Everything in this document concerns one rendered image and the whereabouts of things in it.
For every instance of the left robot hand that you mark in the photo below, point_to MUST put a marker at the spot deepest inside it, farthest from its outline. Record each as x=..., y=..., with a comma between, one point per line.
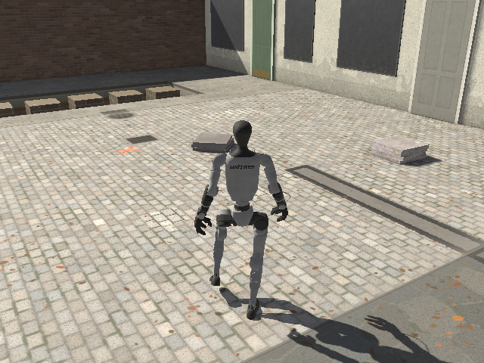
x=198, y=224

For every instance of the humanoid robot torso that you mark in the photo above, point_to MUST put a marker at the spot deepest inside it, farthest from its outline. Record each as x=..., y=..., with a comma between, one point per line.
x=242, y=178

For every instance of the right robot hand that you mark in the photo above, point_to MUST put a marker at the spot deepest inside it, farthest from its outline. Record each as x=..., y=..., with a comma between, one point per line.
x=284, y=212

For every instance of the left robot thigh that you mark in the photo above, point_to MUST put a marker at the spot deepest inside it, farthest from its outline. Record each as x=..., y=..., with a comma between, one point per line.
x=223, y=220

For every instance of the left robot upper arm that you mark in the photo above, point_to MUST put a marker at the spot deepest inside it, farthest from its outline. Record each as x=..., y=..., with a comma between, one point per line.
x=214, y=173

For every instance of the left robot forearm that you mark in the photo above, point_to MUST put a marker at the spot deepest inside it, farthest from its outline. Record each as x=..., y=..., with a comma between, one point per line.
x=204, y=205

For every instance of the right robot forearm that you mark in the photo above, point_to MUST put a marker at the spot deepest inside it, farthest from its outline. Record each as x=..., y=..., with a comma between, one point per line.
x=279, y=199

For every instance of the right robot upper arm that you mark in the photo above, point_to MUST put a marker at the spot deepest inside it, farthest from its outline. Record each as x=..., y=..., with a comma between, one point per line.
x=265, y=160

